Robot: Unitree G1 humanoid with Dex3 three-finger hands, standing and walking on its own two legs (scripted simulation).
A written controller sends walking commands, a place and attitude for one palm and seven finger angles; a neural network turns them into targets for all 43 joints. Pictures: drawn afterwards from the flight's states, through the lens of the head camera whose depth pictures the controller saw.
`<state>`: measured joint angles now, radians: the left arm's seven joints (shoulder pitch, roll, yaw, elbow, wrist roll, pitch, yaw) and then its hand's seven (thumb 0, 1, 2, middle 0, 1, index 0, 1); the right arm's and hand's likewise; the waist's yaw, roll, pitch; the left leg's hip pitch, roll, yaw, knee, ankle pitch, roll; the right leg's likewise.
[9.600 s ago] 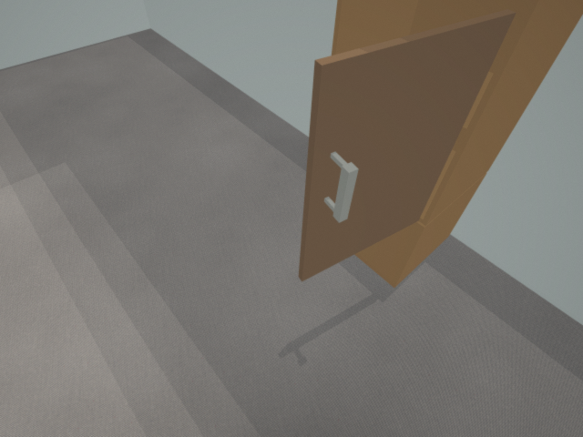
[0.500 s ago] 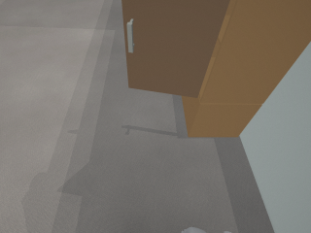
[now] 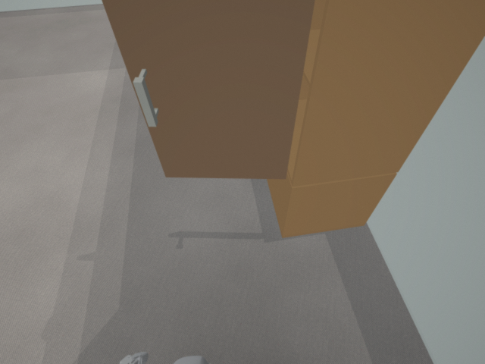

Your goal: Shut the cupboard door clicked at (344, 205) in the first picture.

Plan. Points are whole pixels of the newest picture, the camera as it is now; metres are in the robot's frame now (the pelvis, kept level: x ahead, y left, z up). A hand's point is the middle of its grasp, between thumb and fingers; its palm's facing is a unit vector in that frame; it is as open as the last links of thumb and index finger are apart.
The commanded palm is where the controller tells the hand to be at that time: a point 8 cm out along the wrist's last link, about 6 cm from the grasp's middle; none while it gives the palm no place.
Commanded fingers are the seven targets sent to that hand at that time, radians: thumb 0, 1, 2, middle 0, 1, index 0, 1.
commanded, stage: take the last steps up to it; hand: left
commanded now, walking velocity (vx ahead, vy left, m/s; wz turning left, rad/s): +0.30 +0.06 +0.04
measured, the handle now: (148, 98) +0.70 +0.26 +0.02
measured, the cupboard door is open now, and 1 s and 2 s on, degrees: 79 79 79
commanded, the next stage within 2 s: come to a stop and stand still in 0.38 s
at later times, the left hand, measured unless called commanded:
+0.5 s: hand (132, 351) +0.17 +0.23 -0.17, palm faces +0.05 -0.99 -0.14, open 7.4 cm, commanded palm none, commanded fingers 0.00 0.90 0.90 -0.20 -0.30 -0.20 -0.30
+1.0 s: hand (145, 292) +0.28 +0.23 -0.18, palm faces +0.04 -0.98 -0.18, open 7.3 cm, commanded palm none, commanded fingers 0.00 0.90 0.90 -0.20 -0.30 -0.20 -0.30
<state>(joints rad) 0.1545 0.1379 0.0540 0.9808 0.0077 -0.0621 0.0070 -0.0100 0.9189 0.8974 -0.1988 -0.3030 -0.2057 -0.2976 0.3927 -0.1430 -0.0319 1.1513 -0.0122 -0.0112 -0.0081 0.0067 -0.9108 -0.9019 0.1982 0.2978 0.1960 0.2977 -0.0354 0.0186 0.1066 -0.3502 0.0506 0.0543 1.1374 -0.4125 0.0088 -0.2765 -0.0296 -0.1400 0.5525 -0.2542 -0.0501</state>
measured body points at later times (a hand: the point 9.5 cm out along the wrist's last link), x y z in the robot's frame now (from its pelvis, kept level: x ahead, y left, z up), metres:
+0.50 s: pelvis +0.16 +0.06 +0.01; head +0.19 +0.07 +0.46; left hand +0.17 +0.28 -0.16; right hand +0.22 -0.18 -0.14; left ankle +0.19 +0.15 -0.73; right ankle +0.14 -0.06 -0.67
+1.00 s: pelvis +0.20 +0.05 +0.00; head +0.23 +0.07 +0.45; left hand +0.28 +0.28 -0.16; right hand +0.21 -0.19 -0.15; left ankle +0.19 +0.15 -0.73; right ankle +0.23 -0.07 -0.73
